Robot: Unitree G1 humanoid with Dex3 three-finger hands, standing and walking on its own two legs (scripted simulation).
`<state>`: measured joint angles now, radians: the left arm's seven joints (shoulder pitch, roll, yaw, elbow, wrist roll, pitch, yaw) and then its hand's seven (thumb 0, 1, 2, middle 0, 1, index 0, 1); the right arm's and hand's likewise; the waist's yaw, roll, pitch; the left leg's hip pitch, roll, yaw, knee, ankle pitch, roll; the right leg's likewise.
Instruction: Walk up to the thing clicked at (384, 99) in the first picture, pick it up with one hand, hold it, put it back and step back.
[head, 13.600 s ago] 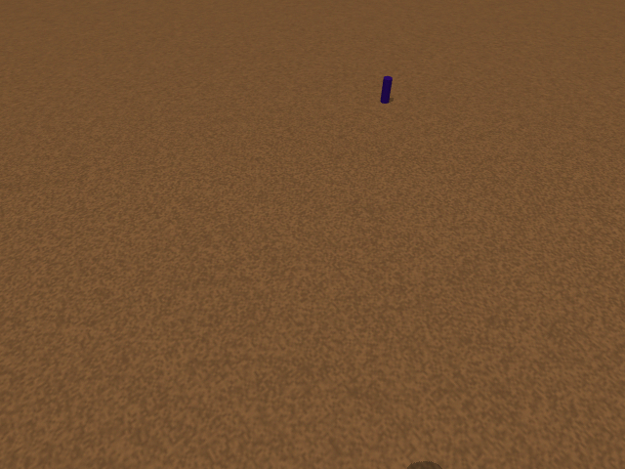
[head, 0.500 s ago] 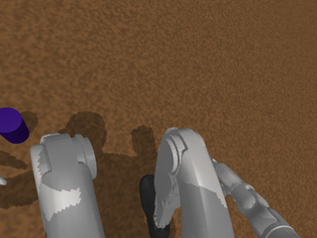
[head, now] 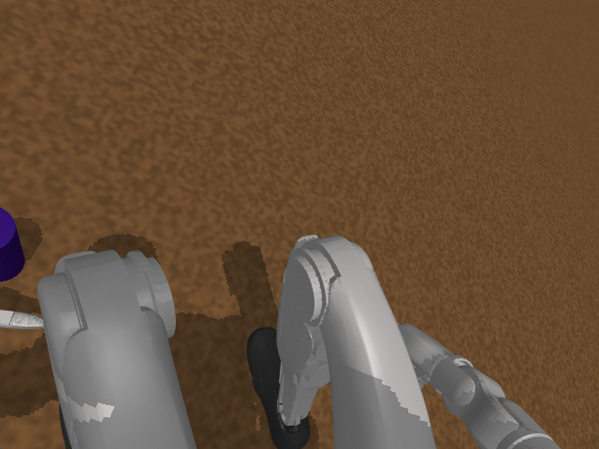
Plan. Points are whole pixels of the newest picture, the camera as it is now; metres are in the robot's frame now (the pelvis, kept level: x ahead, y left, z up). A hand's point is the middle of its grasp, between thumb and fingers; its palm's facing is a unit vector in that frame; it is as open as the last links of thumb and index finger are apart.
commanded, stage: rest palm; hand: left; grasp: from the side
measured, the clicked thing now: out of the picture +0.37 +0.29 -0.19
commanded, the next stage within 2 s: close in 0.04 s
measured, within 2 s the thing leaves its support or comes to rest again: leaves its support in 0.96 s
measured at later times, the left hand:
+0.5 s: hand out of the picture +0.36 +0.28 -0.18, palm faces +0.28 -0.96 +0.00, open 10.9 cm
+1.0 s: hand out of the picture +0.38 +0.28 -0.17, palm faces +0.31 -0.95 +0.01, open 7.2 cm
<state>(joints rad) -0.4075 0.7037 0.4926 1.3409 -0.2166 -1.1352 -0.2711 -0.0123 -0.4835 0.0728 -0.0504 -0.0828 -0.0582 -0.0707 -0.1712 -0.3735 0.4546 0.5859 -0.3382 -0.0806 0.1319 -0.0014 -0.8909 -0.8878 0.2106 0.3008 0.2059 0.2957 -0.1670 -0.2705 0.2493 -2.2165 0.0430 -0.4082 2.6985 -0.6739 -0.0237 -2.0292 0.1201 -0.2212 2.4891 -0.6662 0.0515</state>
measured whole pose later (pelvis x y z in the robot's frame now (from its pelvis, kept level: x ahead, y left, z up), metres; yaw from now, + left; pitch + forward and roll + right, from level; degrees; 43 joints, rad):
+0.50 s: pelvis +0.00 +0.00 +0.00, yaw -1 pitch +7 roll -18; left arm -0.43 0.74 0.46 1.37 -0.15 -1.19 -0.11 0.00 0.16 0.49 -0.44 -0.41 -0.42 -0.42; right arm -0.21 -0.36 0.50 0.56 -0.38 -0.05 0.15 0.00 -0.87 -0.89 0.21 0.30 0.20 0.30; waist -0.18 -0.30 0.30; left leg -2.21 0.04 -0.45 2.72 -0.70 -0.03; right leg -2.01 0.13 -0.25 2.48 -0.67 0.06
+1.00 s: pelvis +0.00 +0.00 +0.00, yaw -2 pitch +7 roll -18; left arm -0.45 0.75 0.46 1.33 -0.15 -1.16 -0.06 0.00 0.05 0.98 -0.86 -1.01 -0.83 -1.03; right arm -0.19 -0.36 0.50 0.56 -0.37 -0.03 0.15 0.00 -0.88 -0.89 0.21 0.30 0.20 0.30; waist -0.19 -0.29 0.30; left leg -2.20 0.05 -0.45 2.71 -0.70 -0.03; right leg -2.01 0.14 -0.25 2.46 -0.66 0.07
